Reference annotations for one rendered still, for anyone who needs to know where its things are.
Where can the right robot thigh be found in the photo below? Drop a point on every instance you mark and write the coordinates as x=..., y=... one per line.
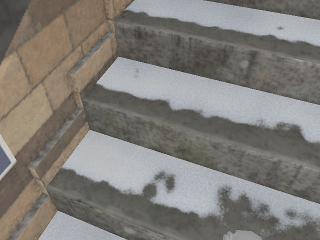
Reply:
x=241, y=235

